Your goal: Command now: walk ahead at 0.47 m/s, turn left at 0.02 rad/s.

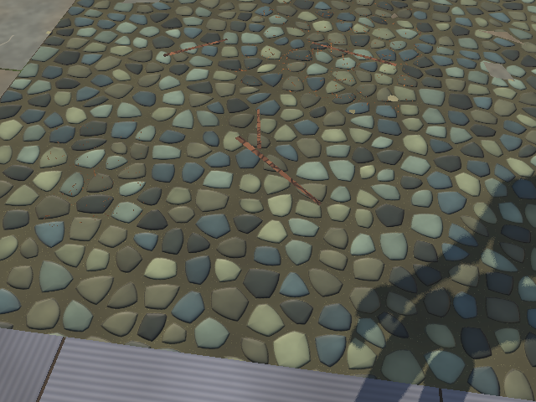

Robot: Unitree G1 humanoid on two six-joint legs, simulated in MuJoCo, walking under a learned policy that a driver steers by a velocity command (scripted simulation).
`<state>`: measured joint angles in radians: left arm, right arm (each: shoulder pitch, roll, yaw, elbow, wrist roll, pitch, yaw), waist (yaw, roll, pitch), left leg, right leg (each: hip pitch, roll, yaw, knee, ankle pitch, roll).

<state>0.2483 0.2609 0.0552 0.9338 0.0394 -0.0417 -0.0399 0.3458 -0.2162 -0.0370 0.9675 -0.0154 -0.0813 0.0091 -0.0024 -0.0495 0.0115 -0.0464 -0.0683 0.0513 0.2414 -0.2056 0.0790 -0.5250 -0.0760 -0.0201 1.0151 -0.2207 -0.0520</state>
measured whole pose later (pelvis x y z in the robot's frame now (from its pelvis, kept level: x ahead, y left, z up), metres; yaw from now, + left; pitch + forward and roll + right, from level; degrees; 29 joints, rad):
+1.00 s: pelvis +0.48 +0.00 +0.04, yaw -1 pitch -1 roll +0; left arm 0.04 0.24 0.05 0.89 0.02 -0.02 -0.05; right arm 0.50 -0.15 -0.03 1.07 -0.03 -0.10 0.00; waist -0.06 -0.04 0.03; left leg 0.07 -0.05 0.14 0.16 -0.23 0.07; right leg -0.67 -0.08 0.00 0.98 -0.08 -0.05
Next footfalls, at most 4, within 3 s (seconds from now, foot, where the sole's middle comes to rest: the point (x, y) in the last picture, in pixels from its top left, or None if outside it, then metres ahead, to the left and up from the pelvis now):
0.24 right None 0.33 -0.11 -0.74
0.68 left None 0.44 0.07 -0.75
1.20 right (306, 296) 0.79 -0.11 -0.75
1.78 left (294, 198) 1.15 -0.09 -0.75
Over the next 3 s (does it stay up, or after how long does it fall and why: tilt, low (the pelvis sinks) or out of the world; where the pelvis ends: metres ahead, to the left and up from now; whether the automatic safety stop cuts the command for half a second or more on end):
stays up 1.28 -0.23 0.04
